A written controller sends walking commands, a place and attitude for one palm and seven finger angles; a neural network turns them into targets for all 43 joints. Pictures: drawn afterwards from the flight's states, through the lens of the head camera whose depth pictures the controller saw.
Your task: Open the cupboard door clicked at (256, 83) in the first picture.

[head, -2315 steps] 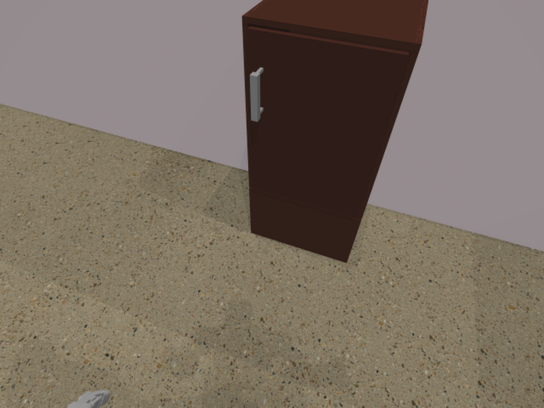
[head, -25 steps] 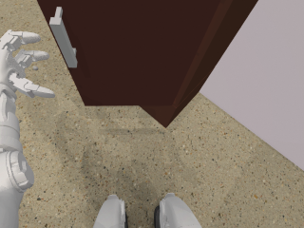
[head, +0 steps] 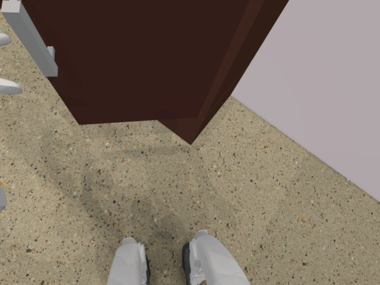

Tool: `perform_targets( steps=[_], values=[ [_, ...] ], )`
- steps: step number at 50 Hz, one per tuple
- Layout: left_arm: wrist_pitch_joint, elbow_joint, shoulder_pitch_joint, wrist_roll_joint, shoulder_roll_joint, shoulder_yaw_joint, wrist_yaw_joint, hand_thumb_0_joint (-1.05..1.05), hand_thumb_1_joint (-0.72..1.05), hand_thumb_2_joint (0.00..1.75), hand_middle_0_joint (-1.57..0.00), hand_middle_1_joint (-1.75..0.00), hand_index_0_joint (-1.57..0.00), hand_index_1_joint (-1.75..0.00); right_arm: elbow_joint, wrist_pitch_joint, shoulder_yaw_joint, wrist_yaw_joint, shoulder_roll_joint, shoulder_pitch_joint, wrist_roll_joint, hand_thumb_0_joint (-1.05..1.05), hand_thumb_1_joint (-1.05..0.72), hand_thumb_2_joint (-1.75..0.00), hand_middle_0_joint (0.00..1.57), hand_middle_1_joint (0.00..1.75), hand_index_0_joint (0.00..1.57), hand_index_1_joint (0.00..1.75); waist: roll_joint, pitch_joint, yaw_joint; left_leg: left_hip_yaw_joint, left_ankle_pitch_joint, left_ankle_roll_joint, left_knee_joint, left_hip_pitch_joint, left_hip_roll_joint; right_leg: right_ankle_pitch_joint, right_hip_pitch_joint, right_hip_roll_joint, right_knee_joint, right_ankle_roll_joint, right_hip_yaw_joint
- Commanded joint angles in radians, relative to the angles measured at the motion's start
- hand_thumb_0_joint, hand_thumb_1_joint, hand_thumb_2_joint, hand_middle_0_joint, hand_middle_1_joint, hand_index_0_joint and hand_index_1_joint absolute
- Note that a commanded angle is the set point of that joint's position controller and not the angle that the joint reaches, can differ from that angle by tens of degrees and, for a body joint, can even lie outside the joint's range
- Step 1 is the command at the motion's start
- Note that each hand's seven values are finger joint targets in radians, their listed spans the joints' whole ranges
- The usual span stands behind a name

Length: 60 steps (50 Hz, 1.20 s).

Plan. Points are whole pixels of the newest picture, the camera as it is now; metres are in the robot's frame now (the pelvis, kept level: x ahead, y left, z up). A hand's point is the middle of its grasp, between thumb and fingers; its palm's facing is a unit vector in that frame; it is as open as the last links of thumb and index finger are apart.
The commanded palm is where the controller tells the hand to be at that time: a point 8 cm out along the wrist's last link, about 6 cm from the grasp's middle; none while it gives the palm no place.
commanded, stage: move the hooked fingers beside the handle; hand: left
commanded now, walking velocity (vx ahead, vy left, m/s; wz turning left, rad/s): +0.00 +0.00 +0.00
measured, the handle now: (35, 35) +0.56 +0.22 +0.07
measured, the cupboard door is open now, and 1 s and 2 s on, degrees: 45 45 44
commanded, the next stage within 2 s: slide the fingers in behind the handle in 0.64 s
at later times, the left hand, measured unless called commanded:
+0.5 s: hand out of the picture +0.50 +0.29 +0.07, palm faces +0.04 -1.00 +0.00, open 14.0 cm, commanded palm +0.49 +0.32 +0.07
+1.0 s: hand (2, 58) +0.52 +0.27 +0.07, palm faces +0.03 -1.00 +0.00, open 14.0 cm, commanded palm +0.50 +0.30 +0.07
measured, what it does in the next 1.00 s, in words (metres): stands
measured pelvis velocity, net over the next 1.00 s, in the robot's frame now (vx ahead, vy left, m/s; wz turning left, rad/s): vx -0.01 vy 0.00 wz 0.01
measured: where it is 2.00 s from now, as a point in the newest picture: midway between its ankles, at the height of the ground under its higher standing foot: (168, 284)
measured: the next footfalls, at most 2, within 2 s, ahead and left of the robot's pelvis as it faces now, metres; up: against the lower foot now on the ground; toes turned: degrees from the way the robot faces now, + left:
none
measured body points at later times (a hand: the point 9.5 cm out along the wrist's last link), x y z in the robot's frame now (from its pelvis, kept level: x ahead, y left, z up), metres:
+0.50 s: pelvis +0.00 +0.01 +0.01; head +0.15 +0.06 +0.43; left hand +0.49 +0.34 +0.08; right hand +0.01 -0.26 -0.08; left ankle +0.00 +0.09 -0.65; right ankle +0.01 -0.12 -0.65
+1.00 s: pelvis -0.01 +0.00 +0.00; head +0.16 +0.05 +0.42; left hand +0.51 +0.32 +0.07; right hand -0.02 -0.26 -0.09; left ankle +0.00 +0.09 -0.65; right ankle +0.01 -0.12 -0.65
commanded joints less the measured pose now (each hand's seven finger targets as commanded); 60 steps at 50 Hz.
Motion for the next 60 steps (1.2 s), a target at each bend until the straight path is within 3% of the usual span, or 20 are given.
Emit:
perform_targets(
  steps=[1, 6, 8, 9, 13, 15, 22, 24, 26, 30, 35, 37, 39, 42, 45, 46, 49, 53, 57, 60],
  values=[
    [-0.075, -0.256, -0.335, -0.045, 0.305, 0.04, -0.004, 0.0, -0.5, 0.3, -0.3, -1.2, -0.3, -1.2, -0.03, -0.004, -0.081, -0.002, -0.204, 0.217, 0.001, 0.0, -0.9, -0.9, 0.2, 0.3, 0.2, 0.3, 0.24, -0.595, 0.03, -0.09, 0.633, -0.015, -0.104, 0.562, -0.004, 0.388, 0.203, 0.02, -0.091, -0.01, 0.041],
    [-0.095, -0.315, -0.348, -0.05, 0.299, 0.052, 0.011, 0.0, -0.5, 0.3, -0.3, -1.2, -0.3, -1.2, -0.017, -0.001, -0.088, 0.004, -0.201, 0.218, 0.0, 0.0, -0.9, -0.9, 0.2, 0.3, 0.2, 0.3, 0.289, -0.605, 0.039, -0.106, 0.69, -0.026, -0.114, 0.642, 0.001, 0.375, 0.177, 0.023, -0.1, -0.014, 0.033],
    [-0.091, -0.302, -0.328, -0.05, 0.261, 0.029, 0.015, 0.0, -0.5, 0.3, -0.3, -1.2, -0.3, -1.2, -0.012, 0.002, -0.09, 0.006, -0.198, 0.216, -0.001, 0.0, -0.9, -0.9, 0.2, 0.3, 0.2, 0.3, 0.27, -0.563, 0.034, -0.11, 0.689, -0.027, -0.124, 0.648, 0.002, 0.358, 0.167, 0.023, -0.112, -0.013, 0.028],
    [-0.087, -0.305, -0.321, -0.053, 0.208, -0.011, 0.012, 0.0, -0.5, 0.3, -0.3, -1.2, -0.3, -1.2, -0.013, 0.004, -0.09, 0.008, -0.194, 0.213, 0.001, 0.0, -0.9, -0.9, 0.2, 0.3, 0.2, 0.3, 0.273, -0.554, 0.027, -0.11, 0.685, -0.027, -0.129, 0.662, 0.001, 0.35, 0.154, 0.023, -0.119, -0.011, 0.026],
    [-0.071, -0.271, -0.279, -0.064, 0.152, -0.038, 0.009, 0.0, -0.5, 0.3, -0.3, -1.2, -0.3, -1.2, -0.012, 0.012, -0.092, 0.009, -0.192, 0.211, 0.002, 0.0, -0.9, -0.9, 0.2, 0.3, 0.2, 0.3, 0.241, -0.518, 0.025, -0.113, 0.688, -0.029, -0.142, 0.668, 0.002, 0.337, 0.144, 0.024, -0.132, -0.012, 0.019],
    [-0.068, -0.24, -0.234, -0.069, 0.185, 0.0, 0.012, 0.0, -0.5, 0.3, -0.3, -1.2, -0.3, -1.2, -0.023, 0.011, -0.092, 0.007, -0.196, 0.206, 0.002, 0.0, -0.9, -0.9, 0.2, 0.3, 0.2, 0.3, 0.215, -0.498, 0.039, -0.105, 0.669, -0.025, -0.146, 0.629, -0.003, 0.345, 0.17, 0.024, -0.128, -0.017, 0.02],
    [-0.122, -0.244, -0.338, -0.051, 0.189, -0.019, 0.049, 0.0, -0.5, 0.3, -0.3, -1.2, -0.3, -1.2, -0.028, 0.006, -0.087, 0.004, -0.195, 0.178, 0.0, 0.0, -0.9, -0.9, 0.2, 0.3, 0.2, 0.3, 0.195, -0.44, 0.016, -0.108, 0.537, -0.029, -0.15, 0.579, -0.004, 0.265, 0.132, 0.022, -0.121, -0.017, 0.024],
    [-0.138, -0.252, -0.366, -0.047, 0.219, 0.002, 0.056, 0.0, -0.5, 0.3, -0.3, -1.2, -0.3, -1.2, -0.027, -0.002, -0.088, 0.002, -0.199, 0.174, -0.001, 0.0, -0.9, -0.9, 0.2, 0.3, 0.2, 0.3, 0.193, -0.467, 0.018, -0.109, 0.483, -0.025, -0.146, 0.558, -0.009, 0.24, 0.147, 0.019, -0.117, -0.018, 0.03],
    [-0.148, -0.255, -0.38, -0.043, 0.244, 0.011, 0.054, 0.0, -0.5, 0.3, -0.3, -1.2, -0.3, -1.2, -0.024, -0.008, -0.086, -0.002, -0.202, 0.174, -0.003, 0.0, -0.9, -0.9, 0.2, 0.3, 0.2, 0.3, 0.24, -0.508, 0.026, -0.116, 0.514, -0.034, -0.144, 0.59, -0.008, 0.244, 0.14, 0.018, -0.105, -0.023, 0.029],
    [-0.13, -0.224, -0.4, -0.041, 0.182, -0.049, 0.038, 0.0, -0.5, 0.3, -0.3, -1.2, -0.3, -1.2, -0.017, -0.004, -0.076, -0.005, -0.199, 0.175, 0.001, 0.0, -0.9, -0.9, 0.2, 0.3, 0.2, 0.3, 0.269, -0.493, 0.01, -0.13, 0.526, -0.039, -0.138, 0.615, -0.005, 0.227, 0.08, 0.016, -0.098, -0.023, 0.019],
    [-0.101, -0.208, -0.401, -0.049, 0.183, -0.044, 0.031, 0.0, -0.5, 0.3, -0.3, -1.2, -0.3, -1.2, -0.013, -0.003, -0.075, -0.009, -0.204, 0.186, 0.0, 0.0, -0.9, -0.9, 0.2, 0.3, 0.2, 0.3, 0.235, -0.525, 0.002, -0.136, 0.523, -0.031, -0.128, 0.602, -0.004, 0.236, 0.08, 0.016, -0.095, -0.019, 0.017],
    [-0.096, -0.207, -0.407, -0.041, 0.234, -0.015, 0.035, 0.0, -0.5, 0.3, -0.3, -1.2, -0.3, -1.2, -0.012, -0.002, -0.074, -0.011, -0.208, 0.187, -0.001, 0.0, -0.9, -0.9, 0.2, 0.3, 0.2, 0.3, 0.229, -0.53, 0.007, -0.126, 0.507, -0.028, -0.124, 0.568, -0.006, 0.243, 0.105, 0.015, -0.097, -0.015, 0.024],
    [-0.095, -0.22, -0.408, -0.046, 0.211, -0.028, 0.04, 0.0, -0.5, 0.3, -0.3, -1.2, -0.3, -1.2, -0.015, -0.005, -0.072, -0.007, -0.202, 0.186, -0.001, 0.0, -0.9, -0.9, 0.2, 0.3, 0.2, 0.3, 0.212, -0.526, 0.006, -0.115, 0.476, -0.019, -0.122, 0.537, -0.009, 0.246, 0.13, 0.016, -0.101, -0.012, 0.03],
    [-0.111, -0.261, -0.409, -0.039, 0.249, -0.001, 0.052, 0.0, -0.5, 0.3, -0.3, -1.2, -0.3, -1.2, -0.013, -0.005, -0.074, -0.005, -0.202, 0.194, -0.004, 0.0, -0.9, -0.9, 0.2, 0.3, 0.2, 0.3, 0.248, -0.564, 0.022, -0.118, 0.526, -0.027, -0.119, 0.568, -0.007, 0.268, 0.139, 0.018, -0.09, -0.018, 0.028],
    [-0.115, -0.282, -0.391, -0.046, 0.16, -0.05, 0.06, 0.0, -0.5, 0.3, -0.3, -1.2, -0.3, -1.2, -0.011, -0.004, -0.078, 0.005, -0.191, 0.199, -0.007, 0.0, -0.9, -0.9, 0.2, 0.3, 0.2, 0.3, 0.283, -0.567, 0.017, -0.123, 0.582, -0.034, -0.118, 0.625, -0.003, 0.278, 0.106, 0.02, -0.092, -0.02, 0.021],
    [-0.107, -0.261, -0.363, -0.044, 0.189, -0.018, 0.065, 0.0, -0.5, 0.3, -0.3, -1.2, -0.3, -1.2, -0.006, -0.001, -0.082, 0.005, -0.196, 0.201, -0.007, 0.0, -0.9, -0.9, 0.2, 0.3, 0.2, 0.3, 0.254, -0.556, 0.024, -0.12, 0.57, -0.033, -0.119, 0.613, 0.0, 0.278, 0.116, 0.021, -0.097, -0.017, 0.022],
    [-0.081, -0.221, -0.366, -0.043, 0.169, -0.042, 0.071, 0.0, -0.5, 0.3, -0.3, -1.2, -0.3, -1.2, -0.013, 0.003, -0.077, 0.004, -0.194, 0.195, 0.001, 0.0, -0.9, -0.9, 0.2, 0.3, 0.2, 0.3, 0.201, -0.483, 0.009, -0.104, 0.471, -0.017, -0.134, 0.519, -0.009, 0.255, 0.146, 0.02, -0.111, -0.012, 0.028],
    [-0.086, -0.226, -0.382, -0.034, 0.198, -0.02, 0.094, 0.0, -0.5, 0.3, -0.3, -1.2, -0.3, -1.2, -0.012, -0.003, -0.076, 0.002, -0.192, 0.198, -0.001, 0.0, -0.9, -0.9, 0.2, 0.3, 0.2, 0.3, 0.192, -0.495, 0.012, -0.093, 0.458, -0.011, -0.125, 0.49, -0.013, 0.269, 0.171, 0.019, -0.107, -0.012, 0.037],
    [-0.101, -0.226, -0.401, -0.028, 0.153, -0.059, 0.097, 0.0, -0.5, 0.3, -0.3, -1.2, -0.3, -1.2, -0.005, -0.007, -0.076, 0.005, -0.186, 0.201, -0.003, 0.0, -0.9, -0.9, 0.2, 0.3, 0.2, 0.3, 0.196, -0.505, -0.002, -0.093, 0.473, -0.012, -0.114, 0.497, -0.012, 0.286, 0.163, 0.019, -0.1, -0.011, 0.038],
    [-0.109, -0.243, -0.4, -0.042, 0.125, -0.068, 0.085, 0.0, -0.5, 0.3, -0.3, -1.2, -0.3, -1.2, -0.005, -0.009, -0.08, 0.008, -0.185, 0.202, -0.004, 0.0, -0.9, -0.9, 0.2, 0.3, 0.2, 0.3, 0.24, -0.535, 0.003, -0.097, 0.519, -0.017, -0.109, 0.543, -0.013, 0.303, 0.146, 0.02, -0.091, -0.017, 0.036]
  ],
)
